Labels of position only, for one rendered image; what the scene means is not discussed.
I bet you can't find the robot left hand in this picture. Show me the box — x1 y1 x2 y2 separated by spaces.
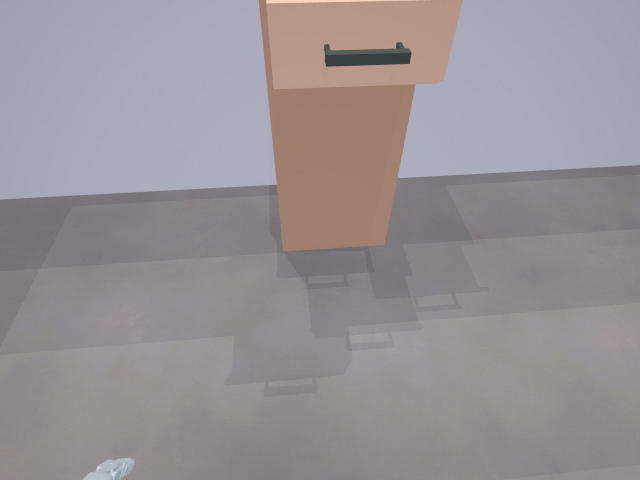
83 458 135 480

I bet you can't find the cabinet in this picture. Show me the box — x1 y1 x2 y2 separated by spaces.
259 0 416 252

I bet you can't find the handle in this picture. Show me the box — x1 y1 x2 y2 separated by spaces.
324 42 412 67

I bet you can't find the drawer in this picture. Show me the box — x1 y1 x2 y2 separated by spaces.
266 0 463 89

